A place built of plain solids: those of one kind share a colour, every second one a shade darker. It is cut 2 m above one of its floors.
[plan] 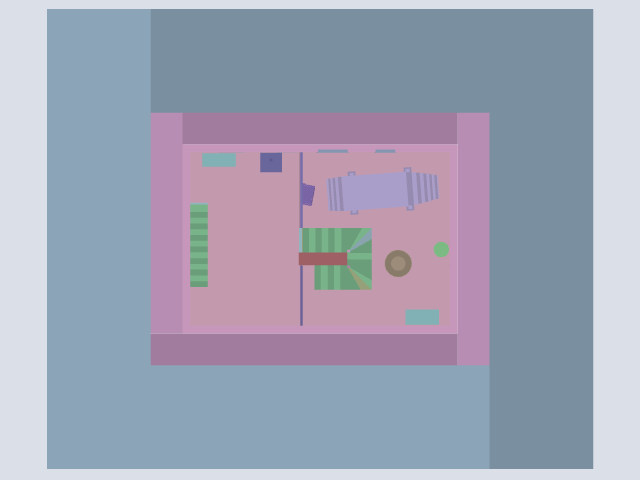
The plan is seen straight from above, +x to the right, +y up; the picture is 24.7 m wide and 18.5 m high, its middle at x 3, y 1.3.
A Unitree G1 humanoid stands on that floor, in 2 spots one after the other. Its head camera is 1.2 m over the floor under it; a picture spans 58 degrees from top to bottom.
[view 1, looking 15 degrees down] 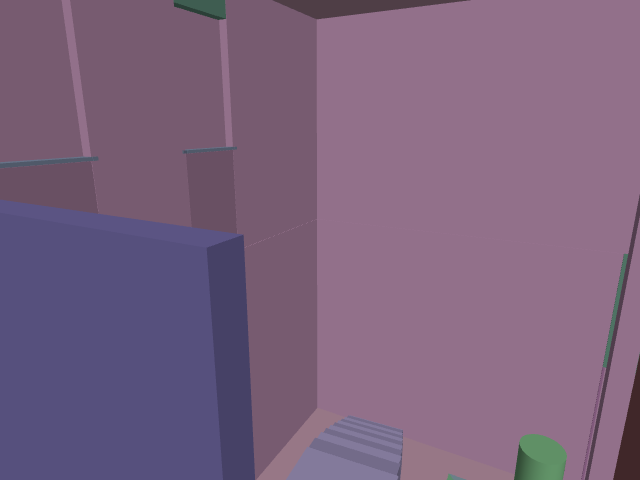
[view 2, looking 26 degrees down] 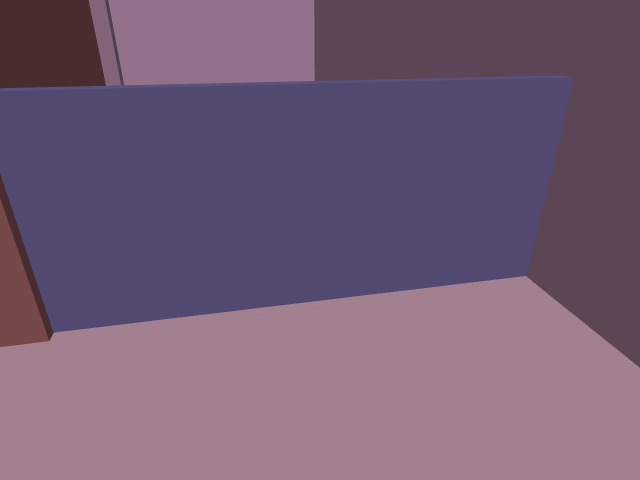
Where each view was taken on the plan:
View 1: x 1.73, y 1.29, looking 28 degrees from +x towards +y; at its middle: wall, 7.36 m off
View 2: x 0.50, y -0.50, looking -12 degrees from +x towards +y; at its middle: guard_gal1b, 1.97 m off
